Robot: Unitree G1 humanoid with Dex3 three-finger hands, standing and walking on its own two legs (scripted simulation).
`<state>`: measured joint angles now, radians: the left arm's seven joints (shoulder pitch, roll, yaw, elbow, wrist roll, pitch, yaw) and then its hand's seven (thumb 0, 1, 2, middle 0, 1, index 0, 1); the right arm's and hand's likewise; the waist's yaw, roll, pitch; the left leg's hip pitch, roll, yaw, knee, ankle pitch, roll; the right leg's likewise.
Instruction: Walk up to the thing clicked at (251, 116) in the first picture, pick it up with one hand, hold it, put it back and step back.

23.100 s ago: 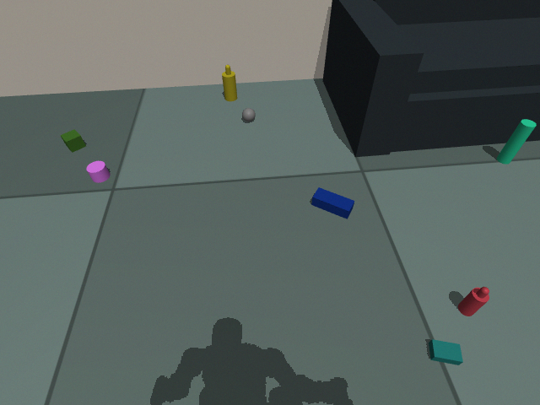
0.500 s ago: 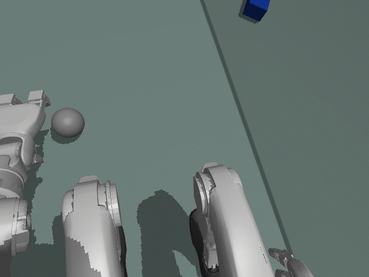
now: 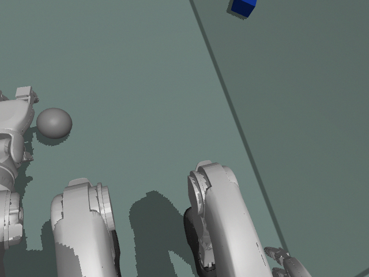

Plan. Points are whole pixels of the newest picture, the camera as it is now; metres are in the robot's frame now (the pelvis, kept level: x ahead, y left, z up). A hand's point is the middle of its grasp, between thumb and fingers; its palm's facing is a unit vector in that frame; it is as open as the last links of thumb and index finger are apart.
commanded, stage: rise first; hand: left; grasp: from above
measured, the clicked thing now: (54, 123) +0.49 +0.27 -0.29
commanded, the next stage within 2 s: approach in 1.06 s
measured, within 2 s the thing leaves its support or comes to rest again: neither
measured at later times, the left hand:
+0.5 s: hand (21, 129) +0.45 +0.31 -0.18, palm faces -0.44 -0.07 -0.89, open 14.1 cm
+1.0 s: hand (19, 125) +0.45 +0.31 -0.17, palm faces -0.45 -0.07 -0.89, open 14.1 cm
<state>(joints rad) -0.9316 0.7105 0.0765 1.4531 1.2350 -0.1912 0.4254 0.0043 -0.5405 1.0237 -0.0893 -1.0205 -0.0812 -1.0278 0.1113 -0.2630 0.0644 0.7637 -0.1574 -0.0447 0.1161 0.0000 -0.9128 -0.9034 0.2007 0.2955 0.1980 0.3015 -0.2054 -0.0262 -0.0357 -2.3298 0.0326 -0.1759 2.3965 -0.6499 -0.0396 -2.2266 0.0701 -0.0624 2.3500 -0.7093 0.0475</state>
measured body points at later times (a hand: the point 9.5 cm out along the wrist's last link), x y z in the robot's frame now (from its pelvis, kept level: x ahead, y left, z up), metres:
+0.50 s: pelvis +0.00 +0.00 -0.01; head +0.24 +0.08 +0.37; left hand +0.47 +0.31 -0.13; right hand +0.06 -0.27 -0.11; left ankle +0.08 +0.14 -0.29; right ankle +0.09 -0.12 -0.29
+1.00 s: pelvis +0.00 +0.00 +0.00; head +0.24 +0.07 +0.37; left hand +0.47 +0.31 -0.12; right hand +0.06 -0.27 -0.11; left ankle +0.08 +0.14 -0.29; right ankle +0.09 -0.12 -0.29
